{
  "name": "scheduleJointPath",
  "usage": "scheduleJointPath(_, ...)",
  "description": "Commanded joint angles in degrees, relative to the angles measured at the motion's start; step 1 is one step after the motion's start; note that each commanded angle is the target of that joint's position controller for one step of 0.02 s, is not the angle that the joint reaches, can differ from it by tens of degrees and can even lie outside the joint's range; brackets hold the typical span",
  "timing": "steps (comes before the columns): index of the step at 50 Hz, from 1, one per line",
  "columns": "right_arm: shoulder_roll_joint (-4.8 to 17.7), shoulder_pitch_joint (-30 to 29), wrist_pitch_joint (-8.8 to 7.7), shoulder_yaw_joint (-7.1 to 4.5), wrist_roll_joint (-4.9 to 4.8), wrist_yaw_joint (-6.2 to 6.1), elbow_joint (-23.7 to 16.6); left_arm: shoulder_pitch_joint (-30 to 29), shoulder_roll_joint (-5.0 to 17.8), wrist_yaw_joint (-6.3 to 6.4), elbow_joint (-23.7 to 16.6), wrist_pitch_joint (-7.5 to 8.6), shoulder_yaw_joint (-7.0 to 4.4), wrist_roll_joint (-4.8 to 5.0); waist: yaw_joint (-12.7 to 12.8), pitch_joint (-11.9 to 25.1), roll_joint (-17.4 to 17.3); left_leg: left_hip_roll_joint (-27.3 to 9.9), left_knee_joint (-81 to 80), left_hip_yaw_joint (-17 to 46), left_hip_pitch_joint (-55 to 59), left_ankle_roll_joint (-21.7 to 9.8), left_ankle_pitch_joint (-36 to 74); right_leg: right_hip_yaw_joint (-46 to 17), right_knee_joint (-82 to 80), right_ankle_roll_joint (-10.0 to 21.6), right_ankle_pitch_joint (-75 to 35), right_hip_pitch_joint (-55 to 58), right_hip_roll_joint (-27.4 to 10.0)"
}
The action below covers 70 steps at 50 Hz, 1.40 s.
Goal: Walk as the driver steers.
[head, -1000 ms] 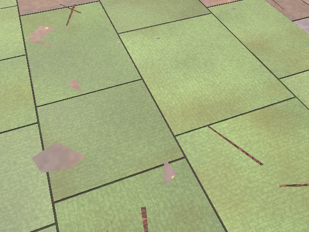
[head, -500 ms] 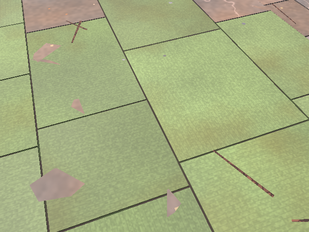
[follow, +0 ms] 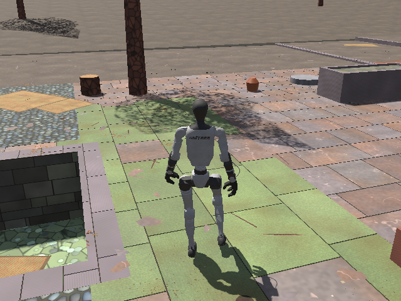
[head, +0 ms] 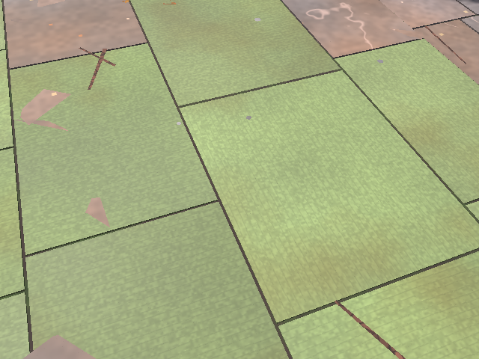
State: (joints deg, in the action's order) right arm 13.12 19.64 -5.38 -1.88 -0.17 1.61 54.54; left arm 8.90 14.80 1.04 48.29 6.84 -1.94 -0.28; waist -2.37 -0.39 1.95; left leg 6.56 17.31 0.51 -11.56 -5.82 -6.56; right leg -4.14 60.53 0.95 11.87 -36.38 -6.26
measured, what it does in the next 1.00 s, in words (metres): walks ahead, turning left: right foot, then left foot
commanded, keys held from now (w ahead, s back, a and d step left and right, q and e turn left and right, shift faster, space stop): w+q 0.86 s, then w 0.06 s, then w+e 0.08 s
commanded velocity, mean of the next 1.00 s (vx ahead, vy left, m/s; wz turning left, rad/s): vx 0.50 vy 0.00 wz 0.52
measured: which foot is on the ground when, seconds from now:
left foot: down 0.00-0.24, up 0.26-0.76, down 0.78-1.00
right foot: up 0.00-0.22, down 0.24-0.78, up 0.80-1.00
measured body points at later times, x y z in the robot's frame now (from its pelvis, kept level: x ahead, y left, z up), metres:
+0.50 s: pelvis +0.25 -0.05 +0.00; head +0.27 -0.05 +0.45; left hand +0.21 +0.23 -0.12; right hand +0.46 -0.27 -0.11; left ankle +0.27 +0.13 -0.66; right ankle +0.26 -0.16 -0.74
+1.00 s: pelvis +0.46 +0.12 +0.00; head +0.48 +0.15 +0.45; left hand +0.45 +0.43 -0.11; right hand +0.69 -0.06 -0.10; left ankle +0.44 +0.18 -0.74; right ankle +0.61 -0.01 -0.66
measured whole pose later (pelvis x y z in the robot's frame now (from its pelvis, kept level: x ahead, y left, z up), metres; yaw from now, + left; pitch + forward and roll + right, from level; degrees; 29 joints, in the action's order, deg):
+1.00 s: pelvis +0.46 +0.12 +0.00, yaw +33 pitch +2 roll +0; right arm 14.6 17.2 -3.7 -3.6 -0.2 1.6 41.1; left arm 8.8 17.3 0.1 43.3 6.0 -3.2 -0.1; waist -1.2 -1.6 2.4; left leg 6.2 20.8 0.9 -12.9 -6.2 -9.4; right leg -2.7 62.0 -1.1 13.1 -37.1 -7.5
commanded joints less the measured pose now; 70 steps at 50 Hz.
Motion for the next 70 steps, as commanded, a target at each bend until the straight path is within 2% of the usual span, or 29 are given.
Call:
scheduleJointPath(1,9.1,-3.4,-1.07,-1.97,-0.3,-1.41,-5.2,0.3,2.4,0.65,-3.3,-0.45,-0.48,-0.41,2.6,-2.6,-4.6,-13.7,-10.5,13.1,-9.7,-9.7,0.3,1.0,-12.9,-2.0,-9.4,4.1,0.5)
scheduleJointPath(7,10.1,2.8,0.12,-2.61,-1.65,-2.24,-4.5,-10.3,3.8,-0.52,-6.8,0.39,-0.51,1.12,-1.3,-1.0,-6.0,-14.8,-4.4,17.1,-3.2,-7.0,-5.0,0.1,-30.0,-3.3,-14.5,9.7,4.5)
scheduleJointPath(11,9.0,1.5,1.14,-2.58,-1.1,-2.71,-5.9,-3.8,7.3,-0.93,-5.9,1.71,-2.16,1.19,3.3,1.7,-7.6,-13.4,5.8,21.5,-0.7,-4.4,-6.0,0.5,-36.6,-0.6,-5.4,21.2,4.9)
scheduleJointPath(12,6.3,0.1,1.03,-1.64,-0.72,-2.55,-7.2,4.3,9.7,-0.62,-4.5,2.09,-3.1,0.52,7.0,7.1,-5.6,-10.1,16.8,18.7,-5.5,-2.4,-6.0,-3.5,-36.5,2.2,-3.8,33.1,-0.2)
scheduleJointPath(13,1.7,3.5,0.27,-0.36,-0.92,-2.22,-8.9,12.4,15.0,-0.13,-3.8,1.75,-4.53,-0.34,7.9,15.6,7.4,-2.6,35.8,9.6,-21.3,1.4,-17.3,-19.9,-38.0,8.7,0.5,53.2,-13.1)
scheduleJointPath(14,3.3,6.3,-0.35,-0.31,-2.25,-2.15,-10.4,15.0,14.6,-0.61,-2.4,0.93,-4.73,-0.13,6.6,17.8,18.8,-3.1,48.8,7.3,-34.2,1.9,-27.1,-39.3,-43.4,13.6,11.9,57.6,-20.6)
scheduleJointPath(15,9.0,4.0,-0.1,-1.68,-2.72,-2.33,-9.6,11.6,8.8,-0.79,-4.1,1.07,-3.34,-0.1,7.0,11.1,9.6,-6.4,55.2,10.1,-36.9,2.1,-22.4,-34.7,-44.4,11.8,14.3,51.3,-18.2)
scheduleJointPath(17,8.5,-0.4,0.85,-2.19,-1.68,-2.37,-10.3,5.2,5.3,-1.16,-4.9,0.67,-2.18,0.19,4.8,3.5,2.1,-10.0,54.2,8.2,-34.0,3.1,-13.2,-18.7,-46.4,8.5,2.9,38.6,-12.4)
scheduleJointPath(18,7.7,-1.1,1.33,-2.46,-1.38,-2.18,-10.8,3.4,4.4,-1.25,-4.7,0.47,-1.91,0.07,3.6,1.5,3.3,-11.5,52.1,7.8,-32.4,3.4,-10.7,-13.8,-48.0,7.8,-1.1,34.8,-10.4)
scheduleJointPath(21,5.0,-1.8,2.52,-2.27,-1.5,-1.5,-12.3,4.0,5.2,-1.37,-3.2,0.8,-2.43,-0.13,2.7,0.2,3.9,-12.8,50.5,5.4,-30.1,4.5,-6.2,-4.2,-51.0,8.3,-10.7,30.7,-7.9)
scheduleJointPath(26,4.3,-8.2,2.71,-2.1,-1.34,-0.82,-16.0,6.3,7.7,-0.72,-1.3,0.4,-3.41,-0.26,3.8,-0.7,1.9,-13.1,38.1,5.1,-33.1,5.1,3.1,3.9,-51.8,9.0,-18.6,33.4,-8.7)
scheduleJointPath(30,3.5,-16.4,2.5,-1.6,-1.09,0.77,-19.4,8.2,9.5,-0.27,-0.6,-0.35,-3.76,0.35,6.4,-3.0,1.6,-12.5,27.2,0.9,-30.9,4.2,8.7,9.2,-51.7,7.9,-16.8,35.0,-9.1)
scheduleJointPath(34,4.2,-20.8,2.71,-1.75,-1.37,2.04,-22.5,10.2,11.2,-0.23,0.5,-1.62,-4.29,1.36,6.7,-4.7,2.0,-11.4,21.8,-2.2,-29.6,1.7,2.3,12.1,-48.7,6.4,-20.6,40.3,-11.2)
scheduleJointPath(36,5.8,-18.8,2.98,-2.61,-1.15,2.23,-23.0,9.4,13.0,-0.01,0.2,-2.29,-4.76,1.64,4.3,-2.2,3.7,-8.0,20.5,-5.6,-22.5,-0.5,-3.4,14.5,-42.2,5.3,-37.9,41.1,-11.1)
scheduleJointPath(38,10.1,-5.3,3.26,-5.25,-1.21,1.71,-19.8,8.2,13.8,0.42,-0.3,-3.15,-4.91,1.93,-3.6,5.5,3.2,-2.5,15.7,-8.3,-3.2,-3.9,-2.3,17.4,-23.2,3.3,-50.2,37.1,-8.5)
scheduleJointPath(39,14.7,4.9,3.71,-7.38,-1.25,0.44,-17.1,8.7,12.2,0.61,-1.5,-2.89,-4.19,0.95,-7.9,10.8,-2.0,-6.6,14.4,0.6,15.5,-6.8,-0.9,17.2,-5.9,0.7,-35.3,22.6,-6.2)
scheduleJointPath(40,21.9,3.1,3.25,-8.05,-1.41,-0.11,-17.6,14.3,2.9,-0.45,-5.2,-1.19,-1.25,-1.29,0.1,15.5,-18.3,-22.4,9.8,33.2,34.2,-16.8,-7.3,12.4,14.7,-2.4,20.1,-3.9,4.9)
scheduleJointPath(41,17.7,6.0,2.45,-6.72,-0.91,0.04,-19.0,8.6,7.1,-1.23,-6.2,1.41,-1.69,0.95,-4.4,23.5,-12.4,-26.5,0.1,47.8,36.3,-19.2,-14.2,-0.8,21.4,-1.5,22.2,-9.9,6.3)
scheduleJointPath(42,14.1,4.2,1.69,-5.68,-0.42,0.37,-18.0,2.7,9.8,-1.44,-8.0,2.25,-2.49,2.99,-4.8,14.8,-8.6,-24.6,-0.5,39.1,31.1,-15.7,-8.8,-0.9,20.7,-0.3,16.2,-14.5,3.9)
scheduleJointPath(44,10.1,-4.3,1.4,-4.3,-0.8,0.35,-19.3,3.3,9.1,-0.57,-6.9,2.15,-2.42,0.89,0.9,6.8,-2.4,-19.8,-0.5,25.0,13.3,-11.7,2.6,-0.4,11.1,-0.1,7.5,-7.4,-0.7)
scheduleJointPath(45,8.4,-6.9,1.31,-3.65,-0.15,0.24,-20.1,5.2,9.4,-0.64,-6.4,1.28,-2.81,0.45,3.0,5.8,-3.5,-18.1,-1.8,21.2,7.6,-10.9,7.1,-0.7,8.4,-0.4,5.4,-2.8,-2.2)
scheduleJointPath(50,9.2,-4.5,-0.01,-3.52,0.09,-0.66,-16.8,3.8,5.9,-0.79,-6.7,-1.59,-2.2,0.01,3.4,2.4,-4.5,-16.0,-6.1,10.7,0.9,-10.1,19.5,1.7,-1.3,-2.9,-4.7,-2.1,-2.6)
scheduleJointPath(58,10.5,0.4,-0.25,-3.16,0.33,-1.69,-12.0,-7.8,4.1,-2.88,-9.9,-1.12,-1.23,1.58,-2.3,-2.8,-4.7,-17.0,-8.6,3.3,9.6,-4.2,13.0,2.5,-23.1,0.2,-22.3,-5.4,0.7)
scheduleJointPath(63,10.8,1.6,1.12,-3.3,0.24,-2.16,-9.9,-11.3,3.5,-5.14,-13.3,-0.76,-0.81,1.57,-2.9,-3.7,-4.3,-20.4,-2.9,0.6,19.9,-3.8,24.7,4.2,-27.2,2.7,-12.6,-9.2,3.4)
scheduleJointPath(66,13.1,-0.5,2.22,-3.67,0.24,-3.16,-10.9,-4.7,6.1,-5.4,-13.3,-1.2,-2.07,1.14,1.5,2.9,-7.7,-19.3,9.6,-2.4,20.3,-1.8,54.8,10.0,-26.7,5.7,-4.0,3.8,9.0)
scheduleJointPath(67,13.7,-1.7,2.62,-3.66,0.13,-3.47,-11.2,3.3,8.5,-5.03,-11.7,-1.34,-3.33,1.13,6.0,7.1,-7.4,-17.9,20.0,-3.9,17.1,-0.6,58.3,10.4,-29.4,7.5,-6.0,14.9,10.9)
scheduleJointPath(68,13.3,-2.4,2.2,-3.27,0.33,-3.8,-12.3,12.5,12.1,-4.18,-10.3,-1.61,-4.73,0.94,10.6,12.4,-4.3,-16.1,35.2,-5.0,5.2,1.5,45.7,1.7,-30.8,10.8,-10.7,32.2,5.8)
scheduleJointPath(69,5.5,4.3,0.49,-0.81,1.92,-2.69,-14.6,16.1,17.9,-3.63,-10.3,-1.51,-5.94,0.64,6.4,19.8,10.8,-4.3,59.3,-3.6,-21.3,6.0,-4.6,-28.4,-31.5,22.4,-9.2,56.0,-10.2)
scheduleJointPath(70,8.4,2.4,-1.7,-0.8,1.0,-1.46,-14.2,17.9,13.5,-3.26,-9.8,-1.72,-4.98,1.21,8.9,25.8,9.6,-1.8,67.3,6.7,-30.8,6.0,-24.3,-43.4,-39.6,25.1,-4.0,62.7,-13.5)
